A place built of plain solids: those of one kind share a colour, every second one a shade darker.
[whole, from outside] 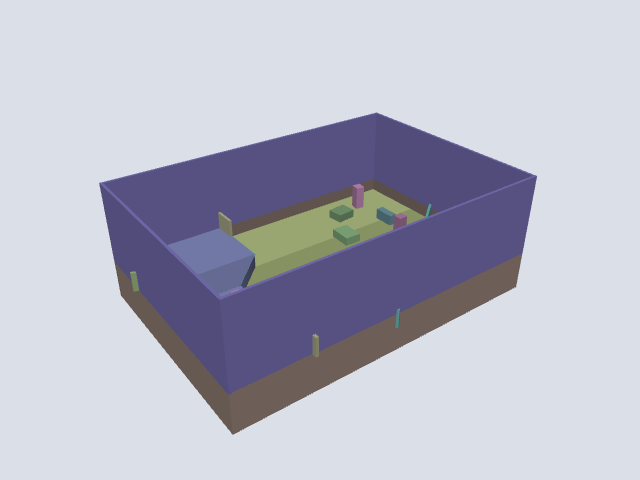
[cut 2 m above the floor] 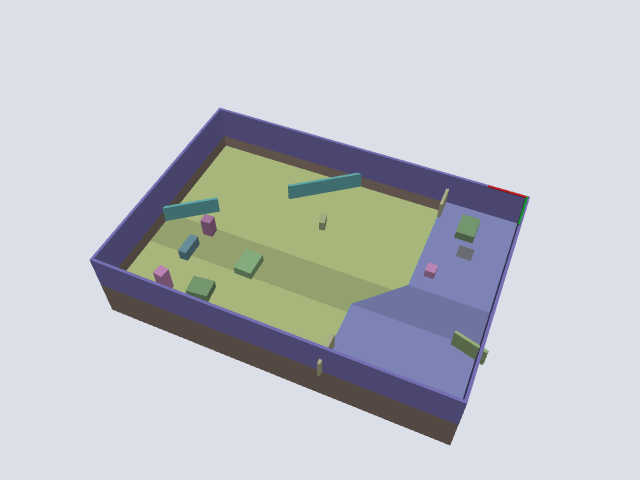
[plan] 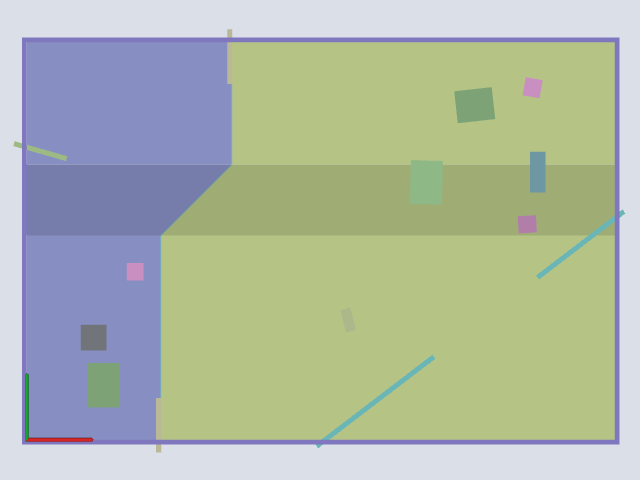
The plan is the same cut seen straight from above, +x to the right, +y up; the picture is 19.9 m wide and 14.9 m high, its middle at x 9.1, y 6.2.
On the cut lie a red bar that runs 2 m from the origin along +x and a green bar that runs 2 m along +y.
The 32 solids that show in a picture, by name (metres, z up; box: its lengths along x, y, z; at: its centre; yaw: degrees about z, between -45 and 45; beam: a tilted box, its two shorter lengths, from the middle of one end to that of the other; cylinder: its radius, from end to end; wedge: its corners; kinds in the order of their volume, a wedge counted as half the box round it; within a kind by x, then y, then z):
{
 "piece_1": {"wedge": [[4.14, 6.34, -2.3], [4.14, 6.34, -0.82], [6.35, 8.55, -2.3], [6.35, 8.55, -0.82], [18.25, 6.34, -2.3], [18.25, 6.34, -0.82], [18.25, 8.55, -2.3], [18.25, 8.55, -0.82]]},
 "piece_2": {"box": [14.11, 6.34, 1.48], "at": [11.2, 3.17, -1.56]},
 "piece_3": {"box": [11.9, 3.79, 1.48], "at": [12.3, 10.44, -1.56]},
 "deck_1": {"wedge": [[0.0, 6.34, -2.3], [0.0, 6.34, 0.0], [0.0, 8.55, -2.3], [0.0, 8.55, 0.0], [4.14, 6.34, -2.3], [4.14, 6.34, 0.0], [6.35, 8.55, -2.3], [6.35, 8.55, 0.0]]},
 "deck_2": {"box": [4.14, 6.34, 2.3], "at": [2.07, 3.17, -1.15]},
 "deck_3": {"box": [6.35, 3.79, 2.3], "at": [3.17, 10.44, -1.15]},
 "wall_1": {"box": [0.15, 12.64, 4.69], "at": [-0.07, 6.17, 2.29]},
 "wall_2": {"box": [4.29, 0.15, 4.69], "at": [2.0, -0.07, 2.29]},
 "wall_3": {"box": [6.5, 0.15, 4.69], "at": [3.1, 12.41, 2.29]},
 "wall_4": {"box": [14.26, 0.15, 4.69], "at": [11.27, -0.07, 2.29]},
 "wall_5": {"box": [12.05, 0.15, 4.69], "at": [12.37, 12.41, 2.29]},
 "wall_6": {"box": [0.15, 12.64, 4.69], "at": [18.32, 6.17, 2.29]},
 "wallfoot_1": {"box": [0.15, 12.34, 2.3], "at": [-0.07, 6.17, -1.15]},
 "wallfoot_2": {"box": [18.55, 0.15, 2.3], "at": [9.12, -0.07, -1.15]},
 "wallfoot_3": {"box": [18.55, 0.15, 2.3], "at": [9.12, 12.41, -1.15]},
 "wallfoot_4": {"box": [0.15, 12.34, 2.3], "at": [18.32, 6.17, -1.15]},
 "rostrum_1": {"box": [1.0, 1.38, 0.55], "at": [2.39, 1.69, 0.23]},
 "rostrum_2": {"box": [1.0, 1.36, 0.55], "at": [12.4, 7.99, -0.6], "yaw": -1.3},
 "rostrum_3": {"box": [1.17, 1.0, 0.55], "at": [13.9, 10.38, -0.6], "yaw": 6.3},
 "screen_like_1": {"box": [4.58, 0.16, 1.08], "at": [10.82, 1.19, -0.33], "yaw": 37.4},
 "screen_like_2": {"box": [3.38, 0.16, 1.08], "at": [17.19, 6.06, -0.33], "yaw": 37.4},
 "chairs_1": {"box": [0.52, 0.54, 0.55], "at": [3.36, 5.21, 0.23]},
 "chairs_2": {"box": [0.57, 0.54, 1.17], "at": [15.54, 6.69, -0.29], "yaw": 3.0},
 "chairs_3": {"box": [0.54, 0.57, 1.51], "at": [15.7, 10.93, -0.12], "yaw": -9.7},
 "screen_live_1": {"box": [0.16, 1.7, 1.08], "at": [4.09, 0.45, 0.49]},
 "screen_live_2": {"box": [0.16, 1.7, 1.08], "at": [6.3, 11.89, 0.49]},
 "case_1": {"box": [0.48, 1.27, 0.7], "at": [15.86, 8.31, -0.52]},
 "screen_like_deck_1": {"box": [1.7, 0.16, 1.08], "at": [0.42, 8.96, 0.49], "yaw": -15.9},
 "carton_1": {"box": [0.33, 0.72, 0.66], "at": [9.97, 3.72, -0.55], "yaw": 14.6},
 "lipbar_live_1": {"box": [0.03, 6.34, 0.02], "at": [4.16, 3.17, -0.01]},
 "lipbar_live_2": {"box": [3.12, 0.03, 0.02], "at": [5.25, 7.43, -0.01], "yaw": 45.0},
 "lipbar_live_3": {"box": [0.03, 3.79, 0.02], "at": [6.36, 10.44, -0.01]}
}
